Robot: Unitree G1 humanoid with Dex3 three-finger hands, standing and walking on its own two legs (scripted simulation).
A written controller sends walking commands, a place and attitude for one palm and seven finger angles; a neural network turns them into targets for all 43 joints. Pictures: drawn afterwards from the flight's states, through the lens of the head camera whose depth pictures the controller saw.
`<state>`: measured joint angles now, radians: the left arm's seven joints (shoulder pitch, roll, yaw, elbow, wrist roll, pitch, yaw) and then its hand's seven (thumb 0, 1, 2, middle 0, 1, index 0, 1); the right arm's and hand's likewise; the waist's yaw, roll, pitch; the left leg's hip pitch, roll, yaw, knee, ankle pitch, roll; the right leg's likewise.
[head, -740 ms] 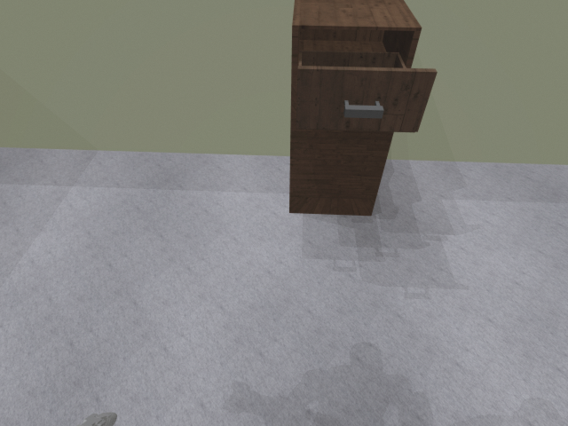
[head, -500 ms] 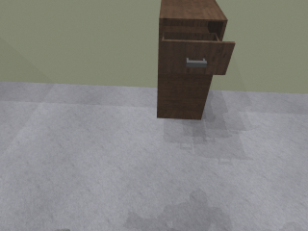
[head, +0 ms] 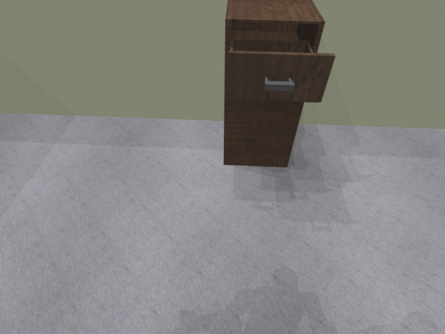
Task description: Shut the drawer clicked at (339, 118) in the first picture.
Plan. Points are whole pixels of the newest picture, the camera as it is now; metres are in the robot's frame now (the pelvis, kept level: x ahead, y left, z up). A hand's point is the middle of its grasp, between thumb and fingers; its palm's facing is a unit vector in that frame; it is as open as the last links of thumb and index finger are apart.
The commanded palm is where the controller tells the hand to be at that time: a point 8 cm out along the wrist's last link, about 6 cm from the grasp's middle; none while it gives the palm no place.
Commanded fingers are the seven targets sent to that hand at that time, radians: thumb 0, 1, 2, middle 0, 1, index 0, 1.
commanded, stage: stand and wait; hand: left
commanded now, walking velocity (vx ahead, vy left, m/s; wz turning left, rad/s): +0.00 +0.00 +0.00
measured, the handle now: (278, 83) +0.92 -0.15 -0.01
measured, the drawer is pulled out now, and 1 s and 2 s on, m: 0.30 0.30 0.30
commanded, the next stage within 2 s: look at it before walking up in 0.08 s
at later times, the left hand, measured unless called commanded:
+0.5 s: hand out of the picture +0.08 +0.25 -0.15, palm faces -0.02 -0.94 -0.33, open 7.3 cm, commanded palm none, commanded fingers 0.00 0.90 0.90 -0.20 -0.30 -0.20 -0.30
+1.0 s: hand out of the picture +0.07 +0.24 -0.16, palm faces -0.06 -0.95 -0.32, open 7.3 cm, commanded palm none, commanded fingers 0.00 0.90 0.90 -0.20 -0.30 -0.20 -0.30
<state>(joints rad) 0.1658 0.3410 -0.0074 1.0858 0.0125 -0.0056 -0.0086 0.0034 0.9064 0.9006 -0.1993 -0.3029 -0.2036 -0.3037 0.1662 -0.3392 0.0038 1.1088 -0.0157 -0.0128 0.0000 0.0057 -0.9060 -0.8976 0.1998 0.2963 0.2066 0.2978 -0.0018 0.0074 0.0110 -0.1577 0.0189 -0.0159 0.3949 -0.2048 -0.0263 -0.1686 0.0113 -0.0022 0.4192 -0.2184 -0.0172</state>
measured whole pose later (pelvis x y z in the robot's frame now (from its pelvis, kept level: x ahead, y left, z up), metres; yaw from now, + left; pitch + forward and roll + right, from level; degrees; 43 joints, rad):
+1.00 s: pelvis +0.01 +0.00 +0.00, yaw -4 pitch -1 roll +0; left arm 0.19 0.32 0.01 1.05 0.02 0.03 0.00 0.00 0.91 0.90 -0.20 -0.30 -0.20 -0.30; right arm 0.13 -0.30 -0.01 1.06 -0.01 0.00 -0.02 0.00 -0.91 -0.90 0.20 0.30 0.21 0.30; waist 0.02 0.00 0.03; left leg -0.17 0.04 0.05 0.43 -0.25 -0.03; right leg -0.21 0.03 0.06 0.46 -0.24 -0.01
